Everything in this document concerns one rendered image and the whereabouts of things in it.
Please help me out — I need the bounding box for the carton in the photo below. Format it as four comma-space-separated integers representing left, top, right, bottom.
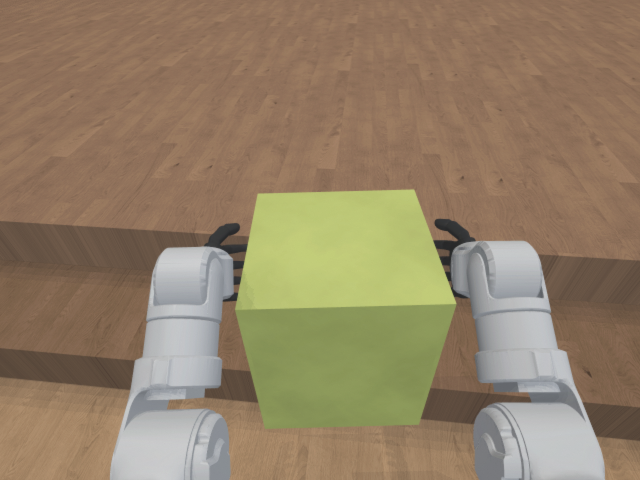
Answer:
235, 189, 456, 429

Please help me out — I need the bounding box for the robot right hand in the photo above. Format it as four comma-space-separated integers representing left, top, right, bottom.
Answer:
433, 219, 476, 298

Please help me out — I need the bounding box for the left robot upper arm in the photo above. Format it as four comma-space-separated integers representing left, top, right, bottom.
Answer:
112, 409, 231, 480

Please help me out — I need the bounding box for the robot left hand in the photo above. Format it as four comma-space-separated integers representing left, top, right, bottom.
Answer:
204, 223, 248, 302

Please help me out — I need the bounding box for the right robot forearm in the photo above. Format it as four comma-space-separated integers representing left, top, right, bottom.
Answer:
451, 241, 605, 477

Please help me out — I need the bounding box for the left robot forearm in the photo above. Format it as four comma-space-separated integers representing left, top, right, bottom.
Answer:
110, 246, 234, 480

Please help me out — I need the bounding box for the right robot upper arm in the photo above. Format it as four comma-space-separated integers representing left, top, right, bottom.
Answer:
473, 402, 605, 480

